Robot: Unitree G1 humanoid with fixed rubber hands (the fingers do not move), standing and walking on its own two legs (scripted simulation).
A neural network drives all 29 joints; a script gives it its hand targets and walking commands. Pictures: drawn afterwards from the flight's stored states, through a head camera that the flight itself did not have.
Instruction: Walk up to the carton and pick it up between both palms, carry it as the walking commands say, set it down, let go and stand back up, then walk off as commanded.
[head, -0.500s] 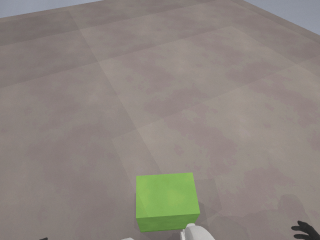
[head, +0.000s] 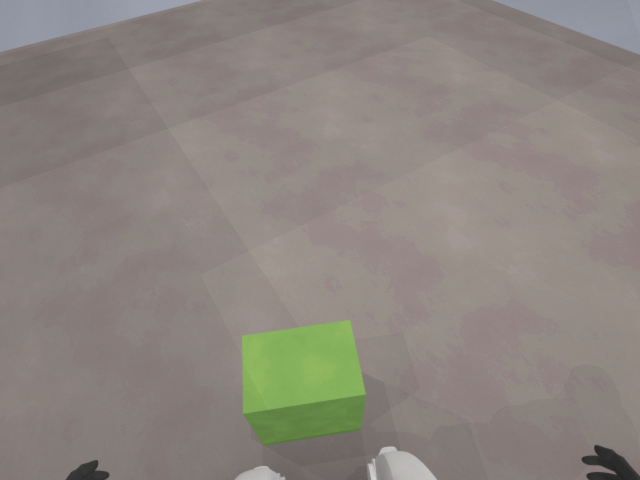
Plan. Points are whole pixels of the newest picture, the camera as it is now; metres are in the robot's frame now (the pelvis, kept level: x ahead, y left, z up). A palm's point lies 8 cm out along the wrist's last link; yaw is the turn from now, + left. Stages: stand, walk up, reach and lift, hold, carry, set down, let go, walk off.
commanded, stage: walk up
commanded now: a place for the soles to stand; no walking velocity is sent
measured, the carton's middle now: (305, 385) +0.45 +0.08 -0.56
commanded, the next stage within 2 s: stand in 1.36 s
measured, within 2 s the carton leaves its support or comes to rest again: neither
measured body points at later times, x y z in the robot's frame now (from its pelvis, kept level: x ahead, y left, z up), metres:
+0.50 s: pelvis +0.00 -0.01 +0.00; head +0.04 -0.01 +0.45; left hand +0.13 +0.33 -0.09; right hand +0.11 -0.36 -0.09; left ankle +0.03 +0.14 -0.67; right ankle +0.07 -0.10 -0.67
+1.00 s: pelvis +0.01 +0.01 +0.00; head +0.06 +0.01 +0.45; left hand +0.13 +0.34 -0.09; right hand +0.12 -0.35 -0.08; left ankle +0.03 +0.14 -0.67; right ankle +0.07 -0.10 -0.67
